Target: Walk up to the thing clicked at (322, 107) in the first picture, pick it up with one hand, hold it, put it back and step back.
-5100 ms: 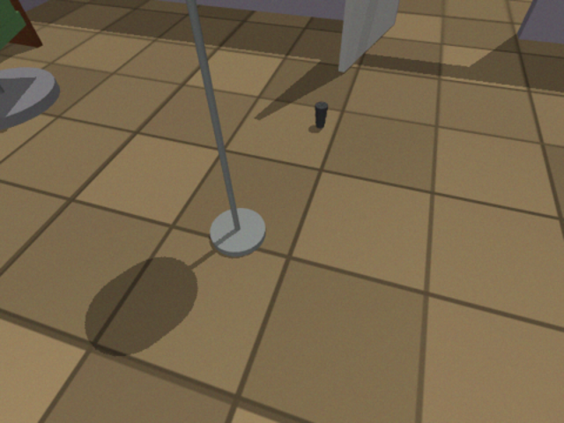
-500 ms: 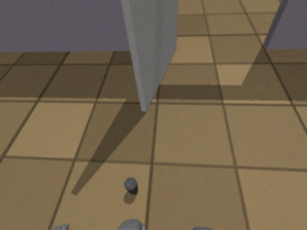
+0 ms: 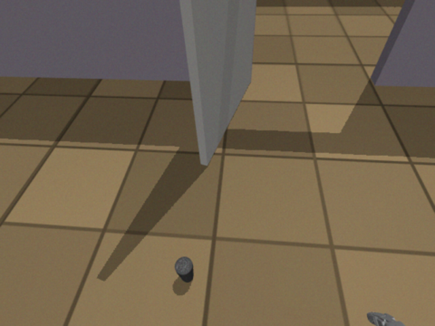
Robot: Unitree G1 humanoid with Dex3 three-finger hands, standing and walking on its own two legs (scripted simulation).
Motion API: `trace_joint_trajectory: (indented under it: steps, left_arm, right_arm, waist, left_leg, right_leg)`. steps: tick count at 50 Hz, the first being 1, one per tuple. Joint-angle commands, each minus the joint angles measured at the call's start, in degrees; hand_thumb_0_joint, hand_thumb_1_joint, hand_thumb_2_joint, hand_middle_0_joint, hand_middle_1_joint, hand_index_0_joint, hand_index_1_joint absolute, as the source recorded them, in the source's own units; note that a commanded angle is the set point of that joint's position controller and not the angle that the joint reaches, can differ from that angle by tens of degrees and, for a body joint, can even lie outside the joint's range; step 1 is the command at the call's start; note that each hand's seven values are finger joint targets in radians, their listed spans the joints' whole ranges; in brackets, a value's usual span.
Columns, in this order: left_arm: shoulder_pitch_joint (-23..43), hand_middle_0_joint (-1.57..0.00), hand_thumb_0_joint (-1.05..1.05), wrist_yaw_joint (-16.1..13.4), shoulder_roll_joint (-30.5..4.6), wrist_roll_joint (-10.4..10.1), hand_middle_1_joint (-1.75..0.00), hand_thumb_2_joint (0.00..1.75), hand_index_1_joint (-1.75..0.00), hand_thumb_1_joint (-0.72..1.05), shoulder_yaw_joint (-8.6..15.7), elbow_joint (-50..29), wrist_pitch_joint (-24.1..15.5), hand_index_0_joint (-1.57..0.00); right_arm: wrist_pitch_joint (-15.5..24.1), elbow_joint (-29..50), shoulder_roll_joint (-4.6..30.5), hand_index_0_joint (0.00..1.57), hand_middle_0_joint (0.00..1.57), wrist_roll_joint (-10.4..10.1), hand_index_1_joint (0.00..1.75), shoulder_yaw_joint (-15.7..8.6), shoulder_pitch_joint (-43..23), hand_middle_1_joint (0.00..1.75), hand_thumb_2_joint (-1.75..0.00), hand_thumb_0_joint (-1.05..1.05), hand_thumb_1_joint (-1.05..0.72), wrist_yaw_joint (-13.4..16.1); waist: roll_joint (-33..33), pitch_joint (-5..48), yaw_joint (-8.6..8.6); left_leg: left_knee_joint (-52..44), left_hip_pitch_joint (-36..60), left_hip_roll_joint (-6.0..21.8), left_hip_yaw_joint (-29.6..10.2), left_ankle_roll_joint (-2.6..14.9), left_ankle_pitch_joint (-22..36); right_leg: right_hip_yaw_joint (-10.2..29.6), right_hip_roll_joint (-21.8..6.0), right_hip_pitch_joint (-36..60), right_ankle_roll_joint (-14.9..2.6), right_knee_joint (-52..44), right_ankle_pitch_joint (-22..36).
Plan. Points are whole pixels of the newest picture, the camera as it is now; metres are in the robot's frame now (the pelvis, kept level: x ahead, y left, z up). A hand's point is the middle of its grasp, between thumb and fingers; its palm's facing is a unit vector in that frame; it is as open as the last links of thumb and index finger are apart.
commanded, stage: walk up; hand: left
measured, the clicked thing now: (185, 271) +0.45 +0.19 -0.69
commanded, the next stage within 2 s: none
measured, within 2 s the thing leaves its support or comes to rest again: neither
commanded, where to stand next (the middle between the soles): +0.10 +0.00 m, yaw +0 degrees
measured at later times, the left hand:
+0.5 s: hand out of the picture +0.13 +0.25 -0.14, palm faces -0.03 -0.95 -0.32, open 7.4 cm
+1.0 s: hand out of the picture +0.11 +0.25 -0.14, palm faces -0.02 -0.94 -0.34, open 7.4 cm
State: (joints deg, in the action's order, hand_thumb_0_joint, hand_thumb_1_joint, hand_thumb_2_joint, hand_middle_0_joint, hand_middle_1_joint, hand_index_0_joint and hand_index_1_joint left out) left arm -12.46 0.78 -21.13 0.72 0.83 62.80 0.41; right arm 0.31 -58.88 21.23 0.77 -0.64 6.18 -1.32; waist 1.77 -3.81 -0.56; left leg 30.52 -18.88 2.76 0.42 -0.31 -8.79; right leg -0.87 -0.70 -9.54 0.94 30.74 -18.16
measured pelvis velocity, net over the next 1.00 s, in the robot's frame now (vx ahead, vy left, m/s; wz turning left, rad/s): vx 0.04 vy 0.00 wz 0.00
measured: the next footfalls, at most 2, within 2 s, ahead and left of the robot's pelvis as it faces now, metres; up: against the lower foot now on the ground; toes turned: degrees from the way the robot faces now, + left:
right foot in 1.94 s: +0.29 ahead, -0.14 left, +0.00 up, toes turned -1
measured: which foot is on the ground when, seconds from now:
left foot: down 0.00-1.00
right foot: down 0.00-1.00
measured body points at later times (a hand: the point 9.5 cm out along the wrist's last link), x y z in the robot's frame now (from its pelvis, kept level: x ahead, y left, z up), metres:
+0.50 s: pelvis +0.03 +0.00 +0.01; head +0.04 +0.00 +0.46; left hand +0.13 +0.29 -0.12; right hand +0.11 -0.31 -0.11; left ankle +0.09 +0.13 -0.73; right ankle -0.01 -0.14 -0.73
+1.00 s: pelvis +0.04 +0.00 +0.01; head +0.05 +0.00 +0.46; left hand +0.11 +0.30 -0.12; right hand +0.12 -0.30 -0.12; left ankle +0.09 +0.13 -0.73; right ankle -0.01 -0.14 -0.73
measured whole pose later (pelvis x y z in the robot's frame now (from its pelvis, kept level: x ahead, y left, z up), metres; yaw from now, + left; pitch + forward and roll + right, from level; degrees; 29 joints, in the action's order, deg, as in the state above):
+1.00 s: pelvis +0.04 +0.00 +0.01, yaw +0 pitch -2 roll +0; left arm -6.0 0.5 -20.1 0.4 0.9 66.0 0.2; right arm 0.7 -66.1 19.5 0.8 -0.3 4.2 -0.7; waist 0.2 -3.2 0.6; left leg 20.0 -11.7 1.8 0.9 -1.0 -6.2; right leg -0.8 -1.6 -1.8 1.4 18.6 -14.7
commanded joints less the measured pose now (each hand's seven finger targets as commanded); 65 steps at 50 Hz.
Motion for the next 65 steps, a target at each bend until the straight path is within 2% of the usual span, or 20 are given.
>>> trace_joint_trajectory:
  steps: [1,8,11,13,14,16,19,21,24,29,31,40,43,45,48,50,57,60,65]
  left_arm:
    - [5.7,-0.20,0.00,-0.4,-12.8,0.0,-0.30,0.90,-0.30,0.90,2.3,-4.1,-2.6,-0.20]
    - [6.2,-0.20,0.00,-0.8,-12.2,-0.3,-0.30,0.90,-0.30,0.90,2.2,-2.8,-2.6,-0.20]
    - [6.5,-0.20,0.00,-1.0,-12.1,-0.6,-0.30,0.90,-0.30,0.90,2.2,-2.2,-2.7,-0.20]
    - [6.3,-0.20,0.00,-1.1,-12.0,-0.6,-0.30,0.90,-0.30,0.90,2.3,-1.9,-2.5,-0.20]
    - [6.3,-0.20,0.00,-1.2,-12.0,-0.9,-0.30,0.90,-0.30,0.90,2.2,-1.7,-2.5,-0.20]
    - [7.2,-0.20,0.00,-1.4,-12.1,-0.9,-0.30,0.90,-0.30,0.90,2.3,-1.6,-2.3,-0.20]
    - [8.1,-0.20,0.00,-1.4,-11.7,-0.9,-0.30,0.90,-0.30,0.90,2.1,-1.5,-1.9,-0.20]
    - [8.7,-0.20,0.00,-1.3,-11.7,-0.8,-0.30,0.90,-0.30,0.90,2.0,-1.4,-1.7,-0.20]
    - [9.6,-0.20,0.00,-1.2,-11.5,-0.7,-0.30,0.90,-0.30,0.90,1.8,-1.2,-1.7,-0.20]
    - [10.1,-0.20,0.00,-1.1,-11.4,-0.5,-0.30,0.90,-0.30,0.90,1.8,-1.0,-1.7,-0.20]
    - [10.4,-0.20,0.00,-1.1,-11.2,-0.5,-0.30,0.90,-0.30,0.90,1.8,-0.9,-1.6,-0.20]
    - [10.7,-0.20,0.00,-1.0,-11.2,-0.3,-0.30,0.90,-0.30,0.90,1.9,-0.6,-1.7,-0.20]
    - [10.1,-0.20,0.00,-1.0,-11.2,-0.3,-0.30,0.90,-0.30,0.90,1.9,-0.4,-1.6,-0.20]
    - [9.3,-0.20,0.00,-1.0,-11.0,-0.3,-0.30,0.90,-0.30,0.90,2.0,-0.3,-1.6,-0.20]
    - [9.6,-0.20,0.00,-1.1,-11.2,-0.2,-0.30,0.90,-0.30,0.90,2.0,-0.3,-1.6,-0.20]
    - [9.1,-0.20,0.00,-1.2,-11.1,-0.3,-0.30,0.90,-0.30,0.90,2.1,-0.3,-1.6,-0.20]
    - [8.8,-0.20,0.00,-1.3,-11.1,-0.1,-0.30,0.90,-0.30,0.90,2.3,-0.4,-1.6,-0.20]
    - [8.5,-0.20,0.00,-1.2,-11.0,-0.2,-0.30,0.90,-0.30,0.90,2.3,-0.3,-1.5,-0.20]
    - [8.1,-0.20,0.00,-1.2,-11.0,0.0,-0.30,0.90,-0.30,0.90,2.3,-0.8,-1.6,-0.20]
  right_arm:
    - [1.5,2.0,12.4,0.20,0.20,-0.2,0.30,-2.6,-2.9,0.30,-0.90,0.00,-0.90,0.6]
    - [1.8,-0.7,11.8,0.20,0.20,-0.2,0.30,-2.3,-3.7,0.30,-0.90,0.00,-0.90,0.8]
    - [2.2,-1.8,11.3,0.20,0.20,-0.3,0.30,-2.1,-3.3,0.30,-0.90,0.00,-0.90,1.0]
    - [2.2,-2.1,11.2,0.20,0.20,-0.4,0.30,-2.0,-3.7,0.30,-0.90,0.00,-0.90,1.2]
    - [2.2,-2.3,10.8,0.20,0.20,-0.4,0.30,-1.8,-3.7,0.30,-0.90,0.00,-0.90,1.2]
    - [2.0,-2.7,10.5,0.20,0.20,-0.4,0.30,-1.9,-3.3,0.30,-0.90,0.00,-0.90,1.4]
    - [1.9,-2.9,10.9,0.20,0.20,-0.4,0.30,-2.1,-4.2,0.30,-0.90,0.00,-0.90,1.5]
    - [1.8,-3.0,11.1,0.20,0.20,-0.3,0.30,-2.2,-4.6,0.30,-0.90,0.00,-0.90,1.6]
    - [1.8,-3.4,11.1,0.20,0.20,-0.2,0.30,-2.2,-4.4,0.30,-0.90,0.00,-0.90,1.6]
    - [1.9,-3.5,10.9,0.20,0.20,-0.2,0.30,-2.1,-4.9,0.30,-0.90,0.00,-0.90,1.6]
    - [1.8,-3.4,11.2,0.20,0.20,-0.3,0.30,-2.1,-5.2,0.30,-0.90,0.00,-0.90,1.6]
    - [1.8,-3.7,11.1,0.20,0.20,-0.2,0.30,-2.0,-5.2,0.30,-0.90,0.00,-0.90,1.5]
    - [1.8,-3.8,11.0,0.20,0.20,-0.3,0.30,-2.0,-5.2,0.30,-0.90,0.00,-0.90,1.6]
    - [1.8,-3.8,10.8,0.20,0.20,-0.2,0.30,-2.0,-5.2,0.30,-0.90,0.00,-0.90,1.6]
    - [1.6,-3.7,10.7,0.20,0.20,-0.3,0.30,-1.9,-5.4,0.30,-0.90,0.00,-0.90,1.6]
    - [1.5,-3.8,10.6,0.20,0.20,-0.3,0.30,-2.0,-5.2,0.30,-0.90,0.00,-0.90,1.6]
    - [1.2,-3.6,10.2,0.20,0.20,-0.2,0.30,-2.0,-5.0,0.30,-0.90,0.00,-0.90,1.6]
    - [1.2,-3.4,10.3,0.20,0.20,-0.2,0.30,-2.0,-5.5,0.30,-0.90,0.00,-0.90,1.5]
    - [1.2,-3.4,10.2,0.20,0.20,-0.1,0.30,-2.1,-5.2,0.30,-0.90,0.00,-0.90,1.5]
  waist:
    - [-4.2,0.5,1.58]
    - [-3.3,2.3,1.12]
    - [-2.3,4.8,0.90]
    - [-2.0,5.9,0.50]
    - [-2.1,6.4,0.23]
    - [-2.5,6.6,0.52]
    - [-0.6,6.8,0.47]
    - [0.0,6.1,0.67]
    - [0.2,6.1,0.85]
    - [-0.5,7.2,0.99]
    - [0.2,6.2,1.10]
    - [-1.3,5.9,1.36]
    - [-1.2,6.5,1.27]
    - [-1.5,7.4,0.94]
    - [-1.8,6.2,1.15]
    - [-2.0,6.4,1.09]
    - [-2.1,5.3,1.20]
    - [-1.1,3.8,1.13]
    - [-1.1,4.9,1.16]
  left_leg:
    - [-7.6,7.7,3.7,-7.2,2.34,-13.1]
    - [-9.7,9.2,3.8,-6.7,1.43,-5.9]
    - [-9.3,9.8,4.4,-6.1,1.42,4.6]
    - [-8.5,10.5,4.6,-5.4,1.83,10.0]
    - [-8.1,11.5,4.5,-5.0,1.70,12.9]
    - [-8.0,12.1,4.6,-4.5,1.59,15.3]
    - [-9.2,12.2,5.0,-4.7,1.76,13.2]
    - [-10.4,11.6,5.0,-4.9,1.64,9.9]
    - [-11.5,11.2,5.1,-5.1,1.50,8.9]
    - [-11.0,13.0,5.1,-4.3,1.47,11.6]
    - [-12.1,12.1,5.0,-4.7,1.29,9.3]
    - [-12.7,12.6,4.6,-4.8,1.12,7.1]
    - [-12.8,13.5,4.6,-4.8,1.17,7.4]
    - [-11.9,14.5,4.9,-4.5,1.50,10.6]
    - [-12.0,14.0,4.4,-4.3,1.23,9.2]
    - [-11.6,14.4,4.6,-4.3,1.40,11.0]
    - [-11.7,13.7,4.3,-4.1,1.31,9.1]
    - [-12.7,13.0,4.1,-4.6,1.04,6.2]
    - [-12.6,13.6,3.9,-4.5,1.10,5.8]
  right_leg:
    - [8.9,-5.8,-11.0,-4.10,-14.2,-10.6]
    - [7.0,-6.0,-5.8,-3.47,-14.6,-1.3]
    - [5.4,-6.0,-0.8,-2.99,-12.9,8.4]
    - [4.7,-6.1,1.4,-2.57,-13.0,12.8]
    - [4.8,-6.3,1.7,-2.38,-12.7,14.7]
    - [4.3,-6.3,2.2,-2.30,-12.8,16.0]
    - [3.9,-6.2,2.6,-2.21,-13.2,14.2]
    - [3.9,-6.0,2.4,-2.27,-13.6,12.1]
    - [4.1,-6.0,3.3,-2.32,-14.0,11.2]
    - [4.1,-6.0,3.3,-2.12,-14.5,12.9]
    - [3.9,-5.8,3.2,-1.89,-15.1,11.5]
    - [4.0,-5.8,2.8,-1.87,-15.6,10.3]
    - [3.9,-5.9,2.9,-1.83,-15.6,10.8]
    - [3.5,-5.9,3.3,-1.64,-15.5,12.1]
    - [3.9,-6.0,2.8,-1.65,-15.9,11.9]
    - [3.5,-5.8,2.8,-1.61,-15.8,12.2]
    - [3.4,-5.8,2.5,-1.47,-16.6,11.5]
    - [3.4,-5.6,1.5,-1.40,-16.8,9.6]
    - [3.6,-5.6,2.0,-1.67,-17.0,9.5]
